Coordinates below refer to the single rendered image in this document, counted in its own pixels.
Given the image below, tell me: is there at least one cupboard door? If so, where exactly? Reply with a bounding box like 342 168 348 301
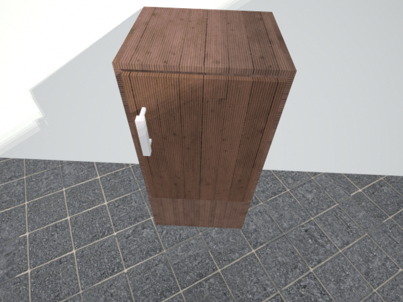
121 71 287 202

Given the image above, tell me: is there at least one handle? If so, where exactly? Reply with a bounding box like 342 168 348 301
135 107 152 156

